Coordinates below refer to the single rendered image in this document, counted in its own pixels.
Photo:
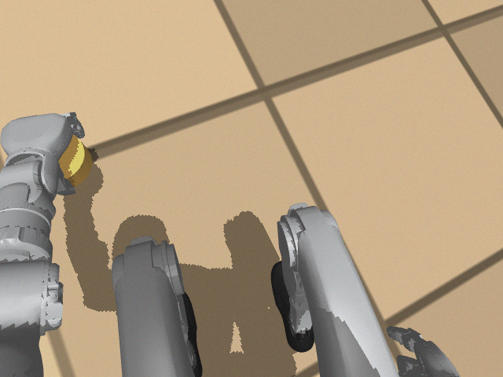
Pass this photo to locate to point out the left robot arm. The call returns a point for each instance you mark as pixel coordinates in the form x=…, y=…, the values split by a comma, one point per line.
x=31, y=296

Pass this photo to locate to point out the right robot foot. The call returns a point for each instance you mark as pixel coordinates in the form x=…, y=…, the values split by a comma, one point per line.
x=299, y=342

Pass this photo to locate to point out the left robot hand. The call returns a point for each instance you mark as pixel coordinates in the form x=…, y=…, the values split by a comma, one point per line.
x=51, y=133

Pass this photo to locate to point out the right robot hand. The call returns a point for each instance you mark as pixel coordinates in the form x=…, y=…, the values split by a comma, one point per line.
x=431, y=361

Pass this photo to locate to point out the tin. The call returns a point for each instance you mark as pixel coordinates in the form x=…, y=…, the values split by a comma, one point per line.
x=76, y=162

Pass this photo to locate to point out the left robot foot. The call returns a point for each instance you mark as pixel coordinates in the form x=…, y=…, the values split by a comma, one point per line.
x=197, y=366

